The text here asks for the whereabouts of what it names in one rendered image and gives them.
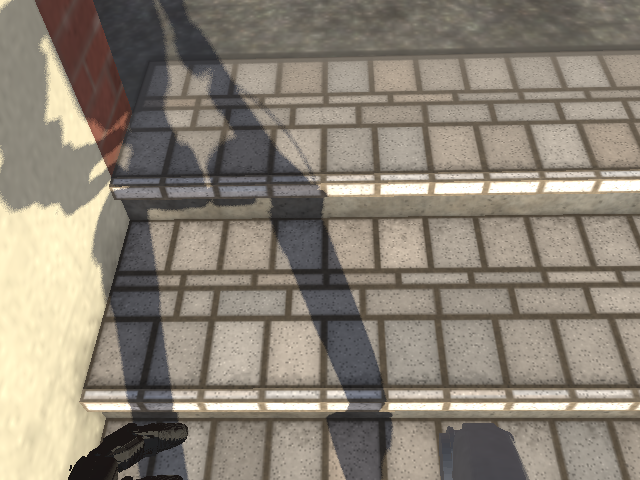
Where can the robot left hand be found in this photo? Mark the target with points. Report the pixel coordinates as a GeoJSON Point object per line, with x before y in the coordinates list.
{"type": "Point", "coordinates": [127, 446]}

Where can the robot right thigh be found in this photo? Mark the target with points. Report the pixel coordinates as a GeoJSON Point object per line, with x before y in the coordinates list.
{"type": "Point", "coordinates": [479, 451]}

